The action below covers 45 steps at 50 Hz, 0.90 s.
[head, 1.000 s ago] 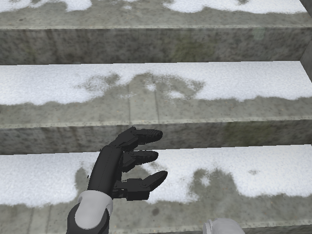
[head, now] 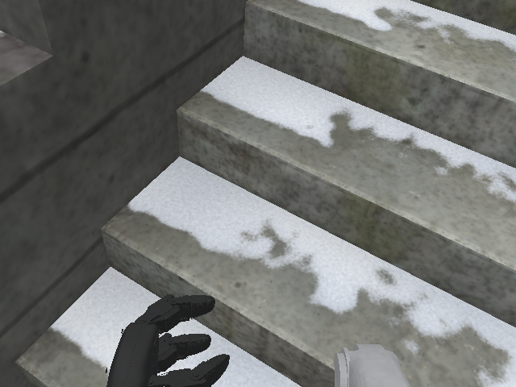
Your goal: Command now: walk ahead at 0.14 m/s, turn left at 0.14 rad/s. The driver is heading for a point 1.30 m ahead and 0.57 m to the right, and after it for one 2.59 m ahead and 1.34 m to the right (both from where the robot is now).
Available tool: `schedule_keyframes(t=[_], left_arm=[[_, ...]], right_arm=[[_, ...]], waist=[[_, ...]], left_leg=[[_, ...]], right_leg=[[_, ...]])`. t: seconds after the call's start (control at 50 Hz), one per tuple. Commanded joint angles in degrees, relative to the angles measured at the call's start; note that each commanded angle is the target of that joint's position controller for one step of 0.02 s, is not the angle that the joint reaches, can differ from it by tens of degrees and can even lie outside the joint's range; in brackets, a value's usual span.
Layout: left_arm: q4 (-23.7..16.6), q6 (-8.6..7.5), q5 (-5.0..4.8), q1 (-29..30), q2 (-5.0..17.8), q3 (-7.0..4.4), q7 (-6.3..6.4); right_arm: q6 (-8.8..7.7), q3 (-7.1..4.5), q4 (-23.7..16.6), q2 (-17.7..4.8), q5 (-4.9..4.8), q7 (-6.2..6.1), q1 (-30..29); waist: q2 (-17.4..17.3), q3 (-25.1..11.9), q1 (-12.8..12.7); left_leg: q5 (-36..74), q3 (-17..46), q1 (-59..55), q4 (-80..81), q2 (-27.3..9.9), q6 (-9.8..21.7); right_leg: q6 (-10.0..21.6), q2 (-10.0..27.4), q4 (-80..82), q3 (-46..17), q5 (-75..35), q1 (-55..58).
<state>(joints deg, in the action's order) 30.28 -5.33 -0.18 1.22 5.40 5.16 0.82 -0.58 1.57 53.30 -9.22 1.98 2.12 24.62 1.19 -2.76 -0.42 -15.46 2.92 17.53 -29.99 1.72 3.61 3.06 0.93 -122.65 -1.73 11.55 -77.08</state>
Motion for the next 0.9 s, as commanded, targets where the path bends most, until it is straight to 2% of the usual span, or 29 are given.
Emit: schedule_keyframes(t=[0.02,0.04,0.06,0.08,0.12,0.16,0.18,0.2,0.22,0.24,0.26,0.28,0.3,0.32,0.34,0.4,0.46,0.52,0.6,0.62,0.68,0.7,0.72,0.76,0.8,0.82,0.86,0.88,0.9], left_arm=[[-5.04,0.82,1.60,4.35,-1.59,2.31,1.33],[-5.16,0.54,2.19,5.87,-2.64,2.10,1.46],[-4.49,0.66,1.54,5.30,-2.26,1.82,1.25],[-2.10,0.82,1.09,3.05,-0.07,0.81,0.49],[2.24,1.31,1.25,-3.85,3.52,-1.46,-0.23],[4.82,1.85,1.13,-8.44,6.67,-2.78,-0.96],[6.99,2.56,1.78,-12.51,12.10,-4.49,-1.59],[7.05,4.25,2.63,-13.15,13.26,-5.34,-1.03],[6.05,5.57,5.96,-13.80,14.11,-5.86,0.76],[5.53,5.26,6.90,-9.92,12.18,-5.30,0.93],[5.36,4.75,4.14,-7.09,8.44,-4.81,0.86],[7.04,4.14,1.52,-7.24,7.29,-4.75,0.90],[8.08,3.81,0.82,-8.06,5.88,-4.65,0.84],[8.83,3.67,0.95,-8.93,5.41,-4.67,0.38],[8.69,3.50,1.19,-9.06,4.96,-4.79,0.71],[8.10,3.20,1.72,-14.37,6.38,-4.71,1.61],[4.70,4.34,1.98,-13.05,9.75,-5.30,2.82],[1.81,6.58,0.91,-13.16,10.69,-5.44,4.09],[-1.46,7.91,1.59,-13.66,10.07,-5.36,4.68],[-1.90,8.05,1.08,-14.18,10.33,-5.37,4.64],[-2.72,8.01,1.45,-14.08,10.71,-5.87,4.85],[-3.51,8.80,0.64,-12.13,10.70,-5.93,4.72],[-4.69,9.88,0.46,-11.55,10.22,-6.21,5.14],[-5.08,10.81,-0.03,-12.22,11.34,-7.20,5.19],[-6.46,9.57,0.58,-10.21,13.19,-8.26,3.63],[-5.89,9.19,0.12,-8.27,12.33,-8.06,3.22],[-3.77,8.04,-0.55,-10.30,9.83,-7.63,1.52],[-2.72,7.53,-0.61,-12.29,7.80,-7.41,0.72],[-1.76,6.95,-0.55,-15.09,4.66,-6.99,0.38]], right_arm=[[0.36,-0.38,-2.36,-4.65,-0.99,-2.29,-3.74],[0.41,-0.61,-1.25,-4.89,-0.87,-3.16,-1.31],[0.52,-1.49,-0.16,-7.10,-1.04,-3.91,0.91],[0.42,-2.04,0.28,-8.61,-0.90,-3.88,-0.43],[0.18,-3.48,1.95,-13.01,-0.72,-2.98,0.65],[-0.01,-3.59,-0.82,-13.01,-1.30,-3.52,-6.35],[-1.03,-4.29,-3.42,-14.05,0.29,-4.10,-7.42],[-1.31,-3.89,-6.64,-10.04,0.96,-3.65,-8.07],[-1.07,-3.22,-7.25,-6.07,0.64,-2.97,-12.24],[-1.37,-3.29,-7.03,-4.53,-1.08,-1.11,-7.76],[-0.44,-2.72,-8.84,-3.29,-1.71,-0.67,-10.50],[-0.52,-2.47,-10.67,-3.18,-0.71,-0.88,-12.23],[-0.48,-2.56,-11.55,-4.02,-0.05,-1.52,-11.28],[-0.56,-2.05,-12.86,-2.92,-0.60,-1.90,-10.83],[-0.75,-1.52,-13.55,-2.28,0.24,-2.01,-10.38],[-0.94,-0.36,-15.39,-0.77,0.02,-2.34,-10.97],[-0.21,-0.76,-17.58,-3.09,-0.35,-3.03,-12.19],[0.40,-1.11,-20.65,-4.12,-1.11,-4.14,-14.91],[1.19,-1.59,-22.55,-5.58,-2.15,-5.44,-15.37],[0.76,-1.74,-22.40,-5.18,-2.68,-5.68,-15.00],[-0.52,-1.56,-23.50,-5.08,-2.30,-5.43,-15.69],[-0.73,-1.00,-24.09,-3.81,-2.38,-5.67,-15.82],[-0.87,-0.04,-24.95,-1.87,-3.04,-5.75,-17.16],[-1.33,0.38,-24.38,-1.58,-3.31,-4.86,-17.45],[-1.65,-1.49,-21.82,-6.25,-3.50,-3.89,-13.58],[-1.39,-2.33,-20.27,-6.95,-3.70,-3.87,-9.02],[-1.23,-3.41,-19.07,-7.34,-3.27,-4.07,-8.28],[-1.20,-4.11,-19.35,-8.73,-2.25,-4.09,-7.66],[-0.66,-4.49,-21.65,-11.83,-0.02,-4.87,-6.79]], waist=[[-7.37,0.85,-2.14],[-8.44,-3.96,-1.20],[-8.76,-6.99,-0.42],[-9.44,-9.03,-1.12],[-12.28,-14.08,-2.37],[-13.14,-13.34,-4.96],[-5.58,-13.86,-4.61],[10.37,-15.28,-3.59],[20.39,-16.37,-6.13],[12.26,-14.25,-1.70],[3.64,-6.10,0.00],[-0.80,1.88,1.88],[-2.91,2.49,3.05],[-2.12,2.73,4.02],[-1.51,2.72,4.12],[0.49,-0.80,2.86],[1.69,-2.95,2.56],[4.85,-4.09,0.81],[6.79,-3.47,-1.08],[5.83,-2.94,-1.18],[5.43,-2.31,-1.50],[6.69,-1.30,-0.80],[7.06,-1.24,-0.78],[7.61,-1.67,-2.05],[8.88,-4.04,-2.20],[10.08,-3.85,0.37],[7.95,-2.04,1.07],[0.59,-2.48,1.27],[-11.31,-3.33,0.43]], left_leg=[[27.24,2.65,10.58,14.82,-7.46,2.75],[34.47,3.93,4.37,15.96,-9.09,3.61],[39.00,3.60,-4.34,16.81,-11.26,3.86],[50.70,-1.10,-7.14,17.62,-12.04,4.65],[91.48,-2.15,-15.12,9.87,-13.63,7.35],[101.52,-2.30,-26.72,0.59,-15.85,7.90],[94.74,-2.62,-20.27,-6.94,-14.46,7.27],[64.69,-2.81,-4.80,-20.88,-6.29,3.54],[4.68,0.49,8.02,-50.44,7.20,-2.75],[-2.60,9.01,13.27,-67.29,4.97,-3.31],[-2.03,8.51,18.74,-71.27,3.69,-2.72],[0.61,5.84,23.21,-69.99,1.68,-1.80],[3.37,4.68,24.43,-68.46,-0.12,-1.18],[4.19,3.84,24.56,-68.39,-0.64,-0.93],[6.67,2.64,25.77,-69.09,-0.23,-1.92],[10.12,2.06,31.90,-72.30,0.91,-3.40],[11.87,2.37,33.36,-70.02,0.10,-5.67],[10.34,3.06,34.58,-66.20,0.40,-9.34],[4.75,6.67,38.36,-63.21,0.73,-12.24],[3.62,7.30,39.05,-62.66,0.91,-12.22],[1.37,7.56,40.48,-60.82,1.25,-11.80],[-2.41,4.58,39.90,-54.24,1.30,-11.81],[-9.22,4.40,36.36,-40.51,0.25,-11.55],[-13.10,-0.10,27.48,-26.04,0.86,-10.93],[-6.69,-2.04,13.60,-18.03,1.21,-9.45],[1.10,-0.25,5.53,-9.60,-0.14,-8.21],[9.17,-1.39,-4.69,1.91,-0.59,-6.20],[11.16,4.78,-12.85,3.68,-6.42,-4.08],[23.94,17.65,-16.96,4.62,-19.76,2.28]], right_leg=[[-2.57,1.78,19.30,8.85,-6.45,10.35],[-2.92,3.41,23.25,8.33,-5.39,15.10],[-2.93,4.42,28.12,7.33,-1.30,16.17],[-1.79,3.82,35.58,10.27,3.79,23.81],[0.60,-2.54,44.52,13.89,10.80,39.12],[2.95,-3.45,63.18,6.61,12.40,40.33],[5.16,-1.86,62.98,-3.40,-6.46,48.50],[12.66,5.04,78.76,-20.72,-13.32,57.83],[21.13,14.35,100.50,-43.86,-20.26,61.78],[18.88,14.63,99.41,-44.60,-11.31,56.16],[15.35,11.20,94.59,-37.29,-1.16,48.79],[12.49,7.79,91.70,-27.68,3.45,43.34],[10.11,4.29,89.82,-21.73,7.02,42.43],[9.38,1.93,89.55,-18.46,8.87,42.73],[10.31,1.67,90.15,-19.44,6.15,43.15],[11.30,1.91,90.37,-21.11,-2.39,50.63],[10.40,1.36,90.74,-21.75,0.10,52.93],[10.11,1.58,92.27,-25.37,4.39,57.29],[12.24,4.02,93.54,-33.84,12.42,61.59],[12.67,4.48,93.65,-35.37,12.88,62.64],[12.83,4.69,93.76,-38.16,10.93,64.55],[12.55,3.79,95.69,-36.58,7.79,64.96],[10.36,3.14,97.30,-36.07,7.42,65.34],[8.86,1.58,97.61,-33.42,6.90,63.16],[8.88,3.05,98.89,-32.35,-0.54,58.86],[8.04,2.31,96.48,-32.35,-2.52,55.71],[5.98,-0.90,91.27,-27.30,-3.76,53.23],[3.16,-5.39,81.27,-22.44,11.89,45.94],[-0.89,-12.65,64.66,-13.57,27.18,36.68]])
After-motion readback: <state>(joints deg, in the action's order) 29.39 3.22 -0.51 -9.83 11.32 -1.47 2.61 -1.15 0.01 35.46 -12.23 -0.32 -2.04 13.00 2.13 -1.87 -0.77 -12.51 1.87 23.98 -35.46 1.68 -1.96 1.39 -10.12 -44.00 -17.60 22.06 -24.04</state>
